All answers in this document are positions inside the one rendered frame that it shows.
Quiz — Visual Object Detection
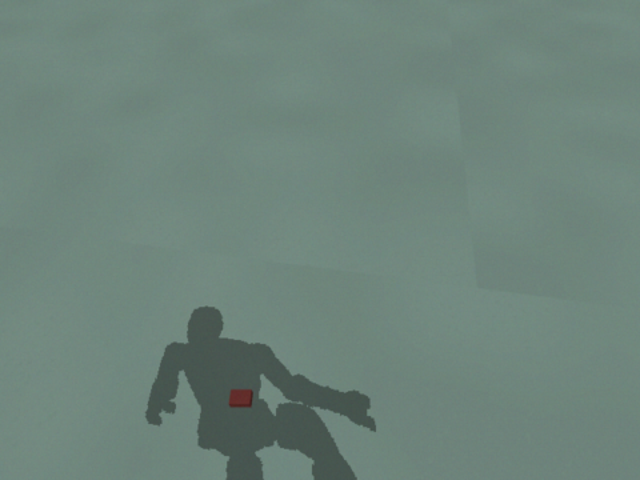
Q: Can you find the small box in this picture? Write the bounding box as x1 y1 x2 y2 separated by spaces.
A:
229 389 253 407

